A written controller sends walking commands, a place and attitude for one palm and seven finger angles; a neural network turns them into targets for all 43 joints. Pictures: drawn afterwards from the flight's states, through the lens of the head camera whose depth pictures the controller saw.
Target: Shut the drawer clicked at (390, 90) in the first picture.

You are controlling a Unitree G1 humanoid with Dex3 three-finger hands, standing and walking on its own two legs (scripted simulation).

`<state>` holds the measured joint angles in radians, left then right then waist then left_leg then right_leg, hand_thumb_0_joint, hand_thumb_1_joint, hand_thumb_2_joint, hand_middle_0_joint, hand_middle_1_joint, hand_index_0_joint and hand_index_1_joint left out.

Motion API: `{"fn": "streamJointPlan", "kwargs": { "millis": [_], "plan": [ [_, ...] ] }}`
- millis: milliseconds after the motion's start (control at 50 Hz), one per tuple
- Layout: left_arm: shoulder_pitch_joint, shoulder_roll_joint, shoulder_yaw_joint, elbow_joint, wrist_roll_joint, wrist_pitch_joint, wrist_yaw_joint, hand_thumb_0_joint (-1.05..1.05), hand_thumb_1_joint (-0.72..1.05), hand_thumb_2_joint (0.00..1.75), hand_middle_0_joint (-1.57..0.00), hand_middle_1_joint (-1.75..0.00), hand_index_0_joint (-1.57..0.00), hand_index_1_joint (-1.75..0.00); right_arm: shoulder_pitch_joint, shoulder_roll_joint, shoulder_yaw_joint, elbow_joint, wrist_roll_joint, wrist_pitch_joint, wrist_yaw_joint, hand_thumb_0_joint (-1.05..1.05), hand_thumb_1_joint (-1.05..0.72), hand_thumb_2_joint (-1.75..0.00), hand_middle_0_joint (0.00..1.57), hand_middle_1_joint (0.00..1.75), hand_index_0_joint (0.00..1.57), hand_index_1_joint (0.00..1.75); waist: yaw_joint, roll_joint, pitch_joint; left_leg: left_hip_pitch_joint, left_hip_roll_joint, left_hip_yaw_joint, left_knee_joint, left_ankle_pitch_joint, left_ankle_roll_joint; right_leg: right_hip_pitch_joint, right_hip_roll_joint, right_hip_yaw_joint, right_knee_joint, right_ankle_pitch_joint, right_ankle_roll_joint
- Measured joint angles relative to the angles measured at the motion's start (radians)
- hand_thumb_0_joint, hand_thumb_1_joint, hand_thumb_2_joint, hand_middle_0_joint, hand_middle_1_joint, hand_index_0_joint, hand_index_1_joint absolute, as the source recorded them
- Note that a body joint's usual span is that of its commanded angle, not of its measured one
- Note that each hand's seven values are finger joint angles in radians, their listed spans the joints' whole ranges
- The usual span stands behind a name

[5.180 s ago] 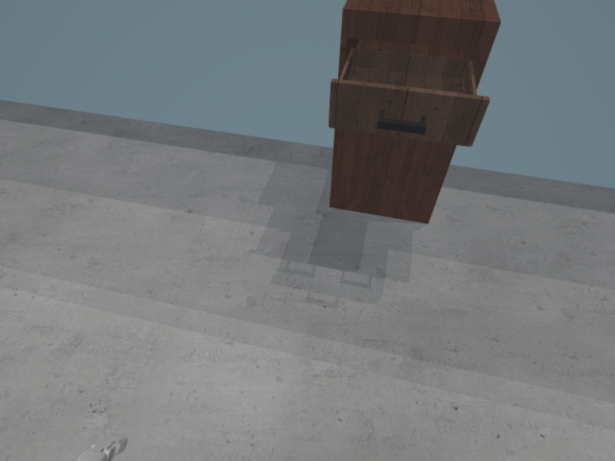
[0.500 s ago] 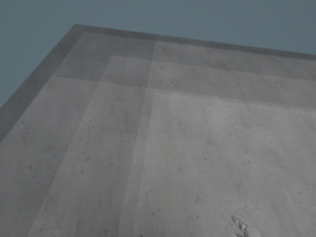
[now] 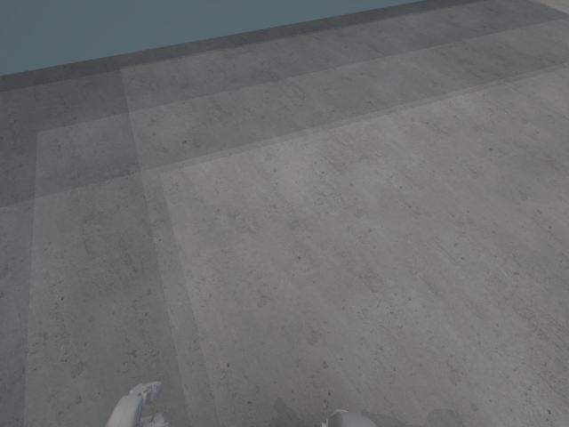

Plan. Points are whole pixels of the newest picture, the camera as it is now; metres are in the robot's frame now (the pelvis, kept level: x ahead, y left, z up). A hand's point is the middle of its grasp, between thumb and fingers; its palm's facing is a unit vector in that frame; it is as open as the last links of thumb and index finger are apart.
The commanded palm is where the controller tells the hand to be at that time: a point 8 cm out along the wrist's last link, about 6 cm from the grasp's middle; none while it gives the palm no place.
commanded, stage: turn to face it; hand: left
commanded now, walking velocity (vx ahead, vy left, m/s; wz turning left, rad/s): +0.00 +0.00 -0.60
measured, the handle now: out of the picture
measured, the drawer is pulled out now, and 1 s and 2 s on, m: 0.30 0.30 0.30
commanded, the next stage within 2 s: none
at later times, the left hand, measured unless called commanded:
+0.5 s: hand out of the picture +0.10 +0.21 -0.18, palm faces +0.20 -0.97 -0.17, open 7.3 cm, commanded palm none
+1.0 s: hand out of the picture +0.06 +0.18 -0.13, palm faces +0.43 -0.86 -0.29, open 7.4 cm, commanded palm none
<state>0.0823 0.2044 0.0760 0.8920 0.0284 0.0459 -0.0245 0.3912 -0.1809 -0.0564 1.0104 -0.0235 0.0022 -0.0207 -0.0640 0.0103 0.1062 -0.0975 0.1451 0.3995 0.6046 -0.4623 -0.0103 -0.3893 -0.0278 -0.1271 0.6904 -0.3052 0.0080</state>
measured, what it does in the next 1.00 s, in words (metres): steps on the spot, turning left: right foot, then left foot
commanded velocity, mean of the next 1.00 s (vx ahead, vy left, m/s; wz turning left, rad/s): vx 0.00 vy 0.00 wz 0.59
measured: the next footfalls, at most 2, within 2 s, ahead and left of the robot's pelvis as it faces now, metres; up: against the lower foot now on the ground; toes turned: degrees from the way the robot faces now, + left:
right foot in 0.02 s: +0.08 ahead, -0.10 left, +0.00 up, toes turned -7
left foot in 0.44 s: +0.09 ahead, +0.11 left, +0.00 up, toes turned +15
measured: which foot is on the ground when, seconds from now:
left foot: down 0.00-0.02, up 0.04-0.42, down 0.44-0.96, up 0.98-1.00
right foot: up 0.00-0.00, down 0.02-0.44, up 0.46-0.94, down 0.96-1.00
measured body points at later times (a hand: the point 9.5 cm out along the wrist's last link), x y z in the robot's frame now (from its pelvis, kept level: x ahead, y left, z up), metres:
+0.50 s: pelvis +0.04 +0.02 +0.00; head +0.07 +0.05 +0.45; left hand +0.09 +0.26 -0.16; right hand +0.11 -0.22 -0.14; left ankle +0.05 +0.10 -0.72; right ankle +0.03 -0.11 -0.70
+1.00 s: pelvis +0.03 -0.05 +0.01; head +0.07 -0.07 +0.45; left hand +0.03 +0.22 -0.11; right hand +0.19 -0.27 -0.15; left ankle +0.04 +0.10 -0.71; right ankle +0.07 -0.15 -0.73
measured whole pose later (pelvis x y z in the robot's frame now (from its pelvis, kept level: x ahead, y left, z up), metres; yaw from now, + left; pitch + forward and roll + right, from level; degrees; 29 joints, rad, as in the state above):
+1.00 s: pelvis +0.03 -0.05 +0.01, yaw +25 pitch +0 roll +1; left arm 0.16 0.18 0.06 0.88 0.01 0.02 0.03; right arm 0.22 -0.25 -0.10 0.92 -0.02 0.07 0.00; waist -0.03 0.06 0.04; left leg -0.45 -0.07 -0.12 0.70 -0.35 -0.03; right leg -0.26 -0.02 -0.04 0.57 -0.33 0.01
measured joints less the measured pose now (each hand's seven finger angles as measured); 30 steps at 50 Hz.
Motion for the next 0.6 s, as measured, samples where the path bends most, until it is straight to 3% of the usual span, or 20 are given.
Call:
{"fn": "streamJointPlan", "kwargs": {
  "millis": [20, 60, 100, 140, 200, 280, 380, 440, 460, 500, 560, 600],
  "plan": [
    [-0.005, 0.002, -0.005, -0.009, 0.001, -0.017, 0.001, 0.01, 0.91, 0.90, -0.19, -0.30, -0.20, -0.30, 0.009, 0.001, 0.000, 0.000, 0.006, 0.005, 0.005, 0.01, -0.91, -0.89, 0.20, 0.30, 0.20, 0.30, -0.001, 0.000, -0.002, -0.034, 0.020, -0.004, 0.091, -0.017, -0.011, 0.029, 0.005, 0.001, -0.051, 0.075, -0.026],
    [-0.016, -0.003, -0.014, -0.016, -0.008, -0.046, 0.012, 0.00, 0.91, 0.90, -0.20, -0.30, -0.20, -0.30, -0.011, -0.003, 0.001, 0.000, 0.014, 0.029, 0.007, 0.01, -0.91, -0.89, 0.20, 0.30, 0.20, 0.30, -0.002, 0.012, 0.013, -0.154, 0.022, -0.126, 0.374, -0.090, -0.045, 0.020, 0.021, 0.009, -0.002, 0.031, -0.066],
    [-0.011, -0.013, -0.022, -0.013, -0.015, -0.048, 0.027, 0.00, 0.91, 0.90, -0.20, -0.30, -0.20, -0.30, -0.038, -0.005, 0.000, -0.002, 0.017, 0.045, 0.002, 0.01, -0.91, -0.89, 0.20, 0.30, 0.20, 0.30, -0.005, 0.021, 0.015, -0.251, -0.001, -0.235, 0.555, -0.087, -0.051, 0.047, 0.033, 0.017, -0.014, -0.009, -0.079],
    [0.005, -0.024, -0.028, 0.000, -0.016, -0.043, 0.040, 0.00, 0.91, 0.90, -0.20, -0.30, -0.20, -0.30, -0.068, -0.006, 0.001, -0.006, 0.012, 0.050, -0.001, 0.01, -0.91, -0.89, 0.20, 0.30, 0.20, 0.30, -0.004, 0.026, -0.003, -0.321, -0.012, -0.298, 0.621, -0.034, -0.052, 0.079, 0.041, 0.027, -0.062, 0.001, -0.072],
    [0.028, -0.043, -0.041, 0.029, -0.012, -0.042, 0.048, 0.00, 0.91, 0.90, -0.20, -0.30, -0.20, -0.30, -0.100, -0.002, 0.006, -0.019, 0.008, 0.044, -0.003, 0.01, -0.91, -0.90, 0.19, 0.30, 0.20, 0.30, -0.013, 0.033, -0.036, -0.374, -0.020, -0.353, 0.559, 0.044, -0.052, 0.121, 0.043, 0.025, -0.134, 0.029, -0.071],
    [0.049, -0.068, -0.054, 0.054, -0.009, -0.044, 0.044, 0.00, 0.90, 0.90, -0.20, -0.30, -0.20, -0.30, -0.113, 0.013, 0.013, -0.018, 0.012, 0.038, 0.001, 0.01, -0.91, -0.90, 0.19, 0.30, 0.20, 0.30, -0.009, 0.034, -0.067, -0.355, -0.030, -0.371, 0.380, 0.079, -0.052, 0.163, 0.034, -0.006, -0.174, 0.029, -0.066],
    [0.061, -0.072, -0.039, 0.048, -0.005, -0.045, 0.049, 0.00, 0.91, 0.90, -0.20, -0.30, -0.21, -0.30, -0.121, 0.025, 0.009, -0.004, 0.012, 0.049, 0.010, 0.01, -0.92, -0.90, 0.20, 0.30, 0.20, 0.30, 0.024, 0.003, -0.067, -0.295, -0.054, -0.322, 0.239, 0.050, -0.054, 0.179, 0.001, -0.071, -0.146, -0.008, -0.047],
    [0.077, -0.054, -0.027, 0.047, -0.008, -0.037, 0.051, 0.00, 0.91, 0.90, -0.20, -0.30, -0.21, -0.30, -0.123, 0.021, 0.005, -0.017, 0.010, 0.042, 0.018, 0.01, -0.92, -0.90, 0.20, 0.30, 0.20, 0.30, 0.037, -0.018, -0.060, -0.225, -0.072, -0.289, 0.078, 0.132, -0.034, 0.158, -0.031, -0.111, -0.073, -0.055, -0.023],
    [0.082, -0.043, -0.020, 0.050, -0.012, -0.030, 0.052, 0.00, 0.91, 0.90, -0.20, -0.30, -0.21, -0.30, -0.126, 0.022, 0.003, -0.021, 0.007, 0.036, 0.019, 0.01, -0.92, -0.90, 0.20, 0.30, 0.20, 0.30, 0.037, -0.034, -0.059, -0.230, -0.090, -0.288, 0.071, 0.123, 0.004, 0.133, -0.052, -0.107, -0.023, -0.073, -0.011],
    [0.094, -0.022, -0.007, 0.057, -0.014, -0.009, 0.056, 0.00, 0.91, 0.90, -0.20, -0.30, -0.20, -0.30, -0.137, 0.023, 0.004, -0.036, 0.001, 0.026, 0.019, 0.01, -0.92, -0.89, 0.20, 0.30, 0.20, 0.30, 0.045, -0.051, -0.048, -0.243, -0.109, -0.290, 0.080, 0.118, 0.055, 0.052, -0.054, -0.036, 0.162, -0.197, 0.017],
    [0.108, 0.002, 0.009, 0.078, -0.009, 0.012, 0.054, 0.00, 0.91, 0.90, -0.20, -0.30, -0.20, -0.30, -0.143, 0.022, 0.005, -0.053, -0.001, 0.014, 0.009, 0.01, -0.92, -0.89, 0.20, 0.30, 0.20, 0.30, 0.046, -0.045, -0.040, -0.229, -0.121, -0.306, 0.015, 0.161, 0.067, -0.052, -0.041, 0.046, 0.394, -0.176, 0.037],
    [0.114, 0.016, 0.016, 0.083, -0.008, 0.014, 0.050, 0.00, 0.91, 0.90, -0.20, -0.30, -0.20, -0.30, -0.144, 0.020, 0.008, -0.059, 0.001, 0.011, 0.005, 0.01, -0.91, -0.89, 0.20, 0.30, 0.20, 0.30, 0.048, -0.038, -0.037, -0.213, -0.130, -0.323, -0.045, 0.199, 0.069, -0.091, -0.042, 0.081, 0.461, -0.121, 0.050]
  ]
}}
